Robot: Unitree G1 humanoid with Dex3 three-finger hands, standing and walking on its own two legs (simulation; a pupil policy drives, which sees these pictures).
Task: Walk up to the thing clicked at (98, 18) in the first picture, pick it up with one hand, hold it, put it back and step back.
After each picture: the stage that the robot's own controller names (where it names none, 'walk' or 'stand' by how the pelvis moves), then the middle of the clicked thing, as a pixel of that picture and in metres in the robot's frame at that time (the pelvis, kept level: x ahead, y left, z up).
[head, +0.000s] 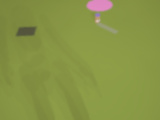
stand; (97, 18) +1.85 -0.20 -0.72
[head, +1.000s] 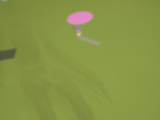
walk; (78, 31) +1.71 +0.17 -0.70
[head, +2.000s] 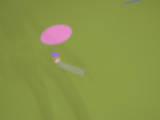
walk; (55, 57) +1.12 +0.36 -0.71
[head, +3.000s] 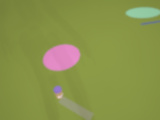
walk; (58, 92) +0.68 +0.28 -0.72
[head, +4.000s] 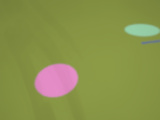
walk; out of the picture +0.40 +0.18 -0.71
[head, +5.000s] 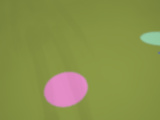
stand; out of the picture +0.33 +0.19 -0.72
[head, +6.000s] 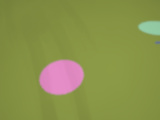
stand; out of the picture +0.35 +0.20 -0.70
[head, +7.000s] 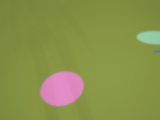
stand; out of the picture +0.34 +0.23 -0.72
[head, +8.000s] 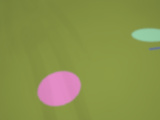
stand; out of the picture +0.34 +0.24 -0.73
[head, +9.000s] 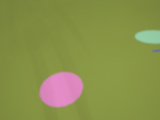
stand; out of the picture +0.33 +0.23 -0.73
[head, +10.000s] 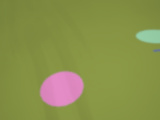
stand; out of the picture +0.33 +0.23 -0.73
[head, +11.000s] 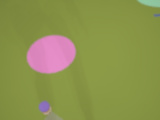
go down; (45, 108) +0.37 +0.23 -0.61
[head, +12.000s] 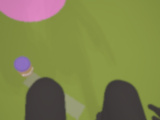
go down; (24, 67) +0.41 +0.28 -0.31
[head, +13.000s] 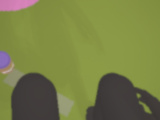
close in; (3, 63) +0.40 +0.30 -0.27
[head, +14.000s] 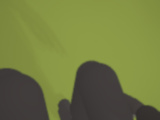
close; out of the picture +0.37 +0.32 -0.21
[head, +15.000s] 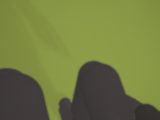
lift; out of the picture +0.35 +0.32 -0.21
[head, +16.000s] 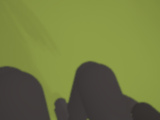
lift; out of the picture +0.34 +0.31 -0.22
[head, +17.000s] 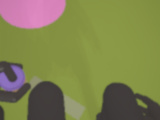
lift; (14, 82) +0.30 +0.25 -0.06
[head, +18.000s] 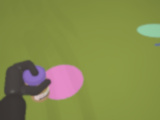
lift; (37, 84) +0.33 +0.17 +0.05
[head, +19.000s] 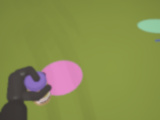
hold; (39, 89) +0.32 +0.17 +0.01
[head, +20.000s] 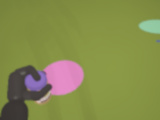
hold; (39, 88) +0.32 +0.17 +0.01
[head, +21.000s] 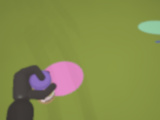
hold; (43, 88) +0.33 +0.16 +0.01
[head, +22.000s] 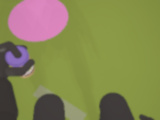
crouch; (21, 63) +0.40 +0.22 -0.08
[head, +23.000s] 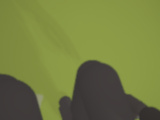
lower; out of the picture +0.37 +0.32 -0.22
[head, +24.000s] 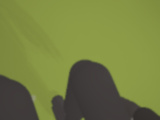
lower; out of the picture +0.39 +0.32 -0.22
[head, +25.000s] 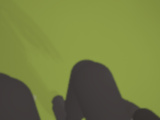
lower; out of the picture +0.38 +0.33 -0.22
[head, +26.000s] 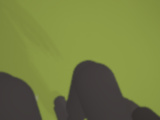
lower; out of the picture +0.38 +0.33 -0.22
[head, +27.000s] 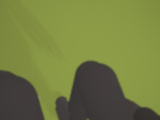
loosen; out of the picture +0.37 +0.32 -0.22
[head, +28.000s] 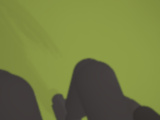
withdraw; out of the picture +0.37 +0.31 -0.22
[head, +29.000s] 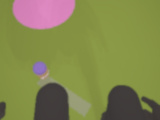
walk; (41, 70) +0.43 +0.25 -0.38
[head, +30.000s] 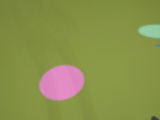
stand; out of the picture +0.35 +0.19 -0.66
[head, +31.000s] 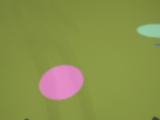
stand; out of the picture +0.37 +0.20 -0.67
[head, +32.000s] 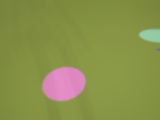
stand; out of the picture +0.36 +0.19 -0.70
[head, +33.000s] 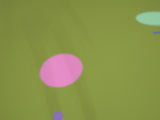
walk; (58, 118) +0.41 +0.21 -0.70
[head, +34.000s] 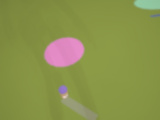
walk; (63, 92) +0.59 +0.21 -0.70
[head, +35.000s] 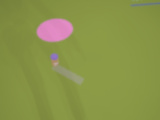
walk; (54, 60) +0.92 +0.23 -0.70
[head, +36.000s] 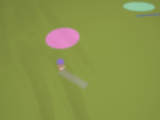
stand; (60, 65) +0.98 +0.23 -0.71
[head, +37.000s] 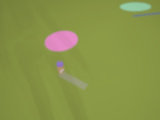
stand; (60, 67) +1.00 +0.24 -0.73
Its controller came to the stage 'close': yes
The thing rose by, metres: 0.71
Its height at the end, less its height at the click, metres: +0.00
